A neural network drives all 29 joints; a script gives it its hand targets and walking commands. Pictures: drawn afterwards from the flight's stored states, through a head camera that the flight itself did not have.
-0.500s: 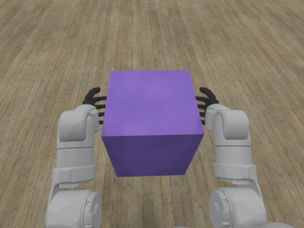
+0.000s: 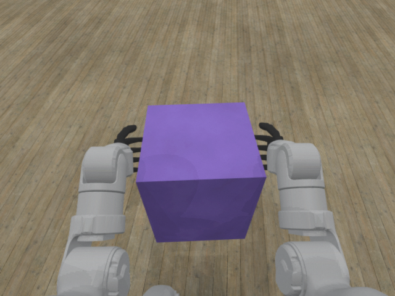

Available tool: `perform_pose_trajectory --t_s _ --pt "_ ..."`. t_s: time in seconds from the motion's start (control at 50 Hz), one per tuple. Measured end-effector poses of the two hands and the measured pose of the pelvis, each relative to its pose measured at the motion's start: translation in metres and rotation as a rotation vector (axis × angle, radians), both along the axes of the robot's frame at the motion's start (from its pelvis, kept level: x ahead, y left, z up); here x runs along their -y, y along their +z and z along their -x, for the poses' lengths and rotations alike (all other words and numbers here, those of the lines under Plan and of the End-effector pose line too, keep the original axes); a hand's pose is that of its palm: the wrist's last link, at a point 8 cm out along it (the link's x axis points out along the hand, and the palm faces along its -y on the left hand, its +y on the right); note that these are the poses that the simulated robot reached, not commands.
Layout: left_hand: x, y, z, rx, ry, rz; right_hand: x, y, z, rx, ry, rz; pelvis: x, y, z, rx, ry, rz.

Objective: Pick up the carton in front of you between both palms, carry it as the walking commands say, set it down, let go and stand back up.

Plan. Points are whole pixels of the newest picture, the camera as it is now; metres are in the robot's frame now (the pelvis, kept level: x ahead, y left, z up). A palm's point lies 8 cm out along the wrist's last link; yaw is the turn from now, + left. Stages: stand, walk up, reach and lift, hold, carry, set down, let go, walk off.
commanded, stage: carry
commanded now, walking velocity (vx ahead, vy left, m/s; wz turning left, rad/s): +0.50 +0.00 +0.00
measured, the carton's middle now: (198, 175) +0.37 +0.02 +0.01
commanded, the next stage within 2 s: none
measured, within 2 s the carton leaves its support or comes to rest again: neither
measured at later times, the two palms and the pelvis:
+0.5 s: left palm (149, 65) +0.66 +0.17 +0.09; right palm (258, 72) +0.64 -0.13 +0.10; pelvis +0.31 +0.04 +0.01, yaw -3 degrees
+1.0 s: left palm (165, 25) +0.88 +0.14 +0.10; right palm (256, 26) +0.88 -0.15 +0.10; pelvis +0.62 -0.01 +0.02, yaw +0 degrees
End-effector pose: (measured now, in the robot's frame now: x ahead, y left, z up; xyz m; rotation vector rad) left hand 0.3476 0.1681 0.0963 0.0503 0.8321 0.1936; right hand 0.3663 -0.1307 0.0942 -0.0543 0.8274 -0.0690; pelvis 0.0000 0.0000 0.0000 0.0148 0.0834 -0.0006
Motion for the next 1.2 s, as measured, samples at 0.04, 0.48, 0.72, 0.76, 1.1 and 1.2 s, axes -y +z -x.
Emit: perform_pose_trajectory --t_s 0.04,0.48,0.72,0.76,1.1,1.2 --pt "-0.001 0.0 -0.022 0.008 0.008 0.008 -0.001 0.0 -0.023 0.007 -0.003 -0.006 0.001 0.003 -0.02 -0.005 0.002 -0.002" --pt "0.002 -0.004 -0.308 0.008 -0.118 0.069 0.0 -0.001 -0.263 0.008 -0.165 0.004 -0.043 0.012 -0.3 -0.015 -0.044 0.035" --pt "0.022 0.007 -0.41 0.181 -0.007 0.128 0.021 0.012 -0.383 0.177 -0.179 -0.073 -0.006 0.003 -0.464 0.005 -0.031 0.029" --pt "0.028 0.004 -0.429 0.189 -0.015 0.093 0.028 0.005 -0.406 0.184 -0.157 -0.074 0.002 -0.004 -0.492 0.013 -0.012 0.043" --pt "0.012 0.012 -0.595 0.146 0.003 0.071 0.011 0.013 -0.581 0.142 -0.1 -0.043 -0.005 0.011 -0.687 0.021 0.003 0.015" --pt "-0.007 -0.005 -0.674 0.166 -0.015 0.098 -0.007 0.005 -0.654 0.164 -0.113 -0.012 -0.026 -0.009 -0.759 0.03 -0.027 -0.001"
